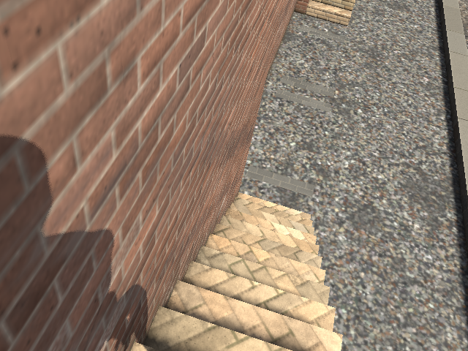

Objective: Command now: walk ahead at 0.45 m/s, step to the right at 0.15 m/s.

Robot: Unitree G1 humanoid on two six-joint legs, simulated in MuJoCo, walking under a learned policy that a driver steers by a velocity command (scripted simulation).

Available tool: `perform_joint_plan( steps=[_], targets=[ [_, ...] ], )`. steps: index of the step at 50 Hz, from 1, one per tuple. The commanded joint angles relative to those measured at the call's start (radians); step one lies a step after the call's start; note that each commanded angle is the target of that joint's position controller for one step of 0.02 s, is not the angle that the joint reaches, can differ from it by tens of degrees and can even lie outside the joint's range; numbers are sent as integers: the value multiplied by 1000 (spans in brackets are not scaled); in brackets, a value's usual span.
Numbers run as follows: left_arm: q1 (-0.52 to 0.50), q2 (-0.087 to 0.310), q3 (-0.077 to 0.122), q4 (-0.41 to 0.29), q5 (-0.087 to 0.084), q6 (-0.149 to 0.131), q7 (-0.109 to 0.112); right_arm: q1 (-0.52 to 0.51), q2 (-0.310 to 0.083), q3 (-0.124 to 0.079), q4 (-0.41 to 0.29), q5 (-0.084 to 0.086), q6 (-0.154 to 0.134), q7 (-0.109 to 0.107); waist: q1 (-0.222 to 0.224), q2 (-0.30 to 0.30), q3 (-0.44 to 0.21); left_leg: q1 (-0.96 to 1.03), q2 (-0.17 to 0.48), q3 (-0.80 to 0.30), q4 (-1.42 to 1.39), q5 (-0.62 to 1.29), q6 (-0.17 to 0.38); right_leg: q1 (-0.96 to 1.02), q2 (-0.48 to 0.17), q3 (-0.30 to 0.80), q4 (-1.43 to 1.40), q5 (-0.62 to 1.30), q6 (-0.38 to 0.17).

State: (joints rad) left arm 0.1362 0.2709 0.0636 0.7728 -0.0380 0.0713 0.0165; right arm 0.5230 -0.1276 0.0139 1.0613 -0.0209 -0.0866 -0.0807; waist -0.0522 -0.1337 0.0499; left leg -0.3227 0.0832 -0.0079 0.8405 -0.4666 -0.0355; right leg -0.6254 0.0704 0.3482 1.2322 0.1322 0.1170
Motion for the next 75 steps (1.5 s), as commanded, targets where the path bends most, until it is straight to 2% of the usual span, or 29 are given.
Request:
perform_joint_plan(
  steps=[1, 8, 10, 12, 13, 14, 15, 17, 18, 20, 26, 29, 34, 40, 44, 46, 48, 50, 52, 55, 57, 58, 61, 66, 69, 71, 72, 73, 75],
  targets=[
    [33, 35, 26, -41, 9, -17, -32, 21, -177, -50, -99, 23, -3, -40, 26, 311, 65, -60, 189, -275, -202, 71, 207, -35, -21, -31, -160, 160, -2],
    [4, -4, 4, -40, -2, -23, -98, -22, -299, -110, -169, 16, 87, -45, -46, 310, 69, -240, 161, -172, -19, -127, 148, 337, -116, -277, -750, -21, -89],
    [254, 41, 35, 72, 10, -30, -77, -79, -236, -93, -152, -3, 99, -47, 81, 249, 31, -234, 118, -124, 208, -103, 78, 487, -161, -291, -929, 52, -125],
    [512, 112, 67, 196, 42, -71, -47, 15, -132, -76, -53, -32, 101, -37, 182, 12, -43, -329, -27, -28, 907, -350, -3, 752, -226, -236, -1061, 232, -168],
    [565, 170, 37, 242, 88, -92, -71, 8, -33, -59, -40, -42, 86, -19, 179, -252, -5, -741, -137, -62, 1411, -606, -13, 893, -222, -301, -558, 846, -105],
    [596, 237, 57, 310, 48, -97, -95, 120, -24, -54, -85, 11, 47, -7, 91, -393, -84, -917, -128, -74, 1563, -491, 2, 945, -276, -167, -450, 1066, -138],
    [634, 328, 99, 366, -2, -86, -112, 89, -22, -40, -150, 80, 12, -13, 85, -364, -169, -1023, -113, -30, 1544, -345, 15, 929, -430, 210, -678, 413, -309],
    [400, 80, 18, 316, 46, -59, -82, -220, -112, -37, -166, 57, 32, -43, 96, 74, 8, -983, -12, -8, 1441, -107, 44, 619, -414, 207, -857, -49, -316],
    [272, 121, 16, 275, 74, -72, -77, -138, -102, -28, -164, 43, 50, -41, 7, 89, -44, -850, 25, -61, 1328, -46, 40, 508, -458, 293, -829, -42, -362],
    [205, -40, -46, 272, 84, -92, -70, -62, -143, -42, -152, 32, 58, -9, -61, 85, -3, -811, -10, -160, 1078, 131, 55, 405, -352, 64, -671, 112, -304],
    [332, 92, -42, 295, 89, -92, 6, -175, -110, -21, -179, 5, 76, 40, -8, 18, -25, -569, -42, -114, 463, 603, 33, 354, -276, -17, -765, 42, -263],
    [484, 33, -55, 341, 52, -108, 24, -338, -163, -39, -249, 35, 58, 62, 82, 20, 102, -832, -69, -197, 196, 696, 70, 607, -254, -23, -694, 34, -236],
    [452, 6, -69, 318, 74, -103, 58, -497, -116, -15, -324, -13, 33, 127, 144, 55, 142, -523, -29, -81, -159, 966, 83, 385, -179, -119, -702, -216, -224],
    [404, 29, -43, 297, 14, -99, 26, -490, -192, -31, -348, -4, 47, 98, 196, 119, 161, -201, -43, -29, -425, 925, 33, 342, -76, -150, -478, -364, -234],
    [332, 40, -46, 262, 31, -80, -3, -15, -241, -79, -191, 14, 56, 86, 3, 65, -16, 214, 68, -8, -723, 1096, 39, 417, -7, -126, 124, -228, -232],
    [499, -71, -39, 285, -5, -92, -39, 241, -290, -67, -86, -18, 50, 100, -42, 390, -208, 828, 217, -125, -152, 1452, 171, -130, 172, -141, 818, -1148, -121],
    [467, 66, -9, 188, -22, -95, -36, 184, -310, -63, -118, 34, 93, 100, -46, 316, -293, 774, 345, -320, -195, 1062, 335, -311, 69, -66, 849, -1009, -63],
    [281, 68, -9, 27, -42, -59, -15, -45, -363, -86, -124, 53, 81, 76, 47, 263, -200, 445, 423, -530, -437, 376, 416, -347, -8, -70, 703, -628, -62],
    [227, 127, 16, -21, -21, -7, -3, -251, -246, -28, -183, 29, 41, 43, 134, 91, 17, -48, 344, -398, -505, 320, 327, -90, -40, -6, 378, -301, -47],
    [182, -83, -31, -66, 26, -14, -5, -236, -207, 1, -155, -13, 4, 9, 139, 170, -4, -197, 190, -176, -404, 519, 248, 190, -76, -94, -95, -84, 19],
    [218, 57, 27, -63, 14, -16, -12, -146, -319, -55, -163, 15, -26, 1, 102, 313, -56, -55, 174, -162, -274, 513, 235, 86, -38, -67, -18, 104, 28],
    [194, 94, 38, -65, 2, -13, -17, -90, -272, -56, -157, 32, -18, -3, 66, 333, -43, 22, 196, -210, -243, 339, 236, -18, -40, -35, -61, 68, 17],
    [85, 9, 5, -107, 41, -25, -68, -61, -195, -44, -192, 53, 34, -55, 39, 286, 65, -71, 104, -149, -84, 21, 164, -14, -92, -143, -546, 274, -20],
    [184, 31, 21, -34, -4, -32, -89, -93, -260, -84, -218, 23, 70, -46, 63, 293, 30, -299, 130, -112, 86, -49, 119, 396, -93, -302, -648, 108, -94],
    [525, 118, 77, 136, 37, -69, -54, -62, -182, -68, -130, -15, 100, -36, 225, 101, -24, -223, 4, -28, 762, -132, 21, 655, -185, -259, -1092, 129, -167],
    [578, 216, 47, 230, 79, -104, -86, 79, -45, -52, -123, -9, 56, -6, 91, -350, -18, -868, -148, -80, 1548, -524, 6, 915, -287, -209, -450, 1121, -184],
    [673, 254, 76, 285, 29, -90, -102, 107, -73, -52, -133, 45, 24, 2, 110, -339, -131, -978, -148, -89, 1594, -406, 7, 963, -347, -69, -490, 1110, -220],
    [640, 314, 95, 320, 7, -88, -116, 9, -36, -30, -217, 98, 7, -11, 85, -258, -142, -1034, -112, -23, 1565, -308, 36, 828, -471, 293, -735, 285, -394],
    [289, 50, -6, 231, 64, -83, -91, -204, -178, -45, -201, 62, 48, -37, 28, 178, 32, -869, -13, -82, 1344, -48, 68, 454, -433, 209, -817, 60, -367]
  ],
)
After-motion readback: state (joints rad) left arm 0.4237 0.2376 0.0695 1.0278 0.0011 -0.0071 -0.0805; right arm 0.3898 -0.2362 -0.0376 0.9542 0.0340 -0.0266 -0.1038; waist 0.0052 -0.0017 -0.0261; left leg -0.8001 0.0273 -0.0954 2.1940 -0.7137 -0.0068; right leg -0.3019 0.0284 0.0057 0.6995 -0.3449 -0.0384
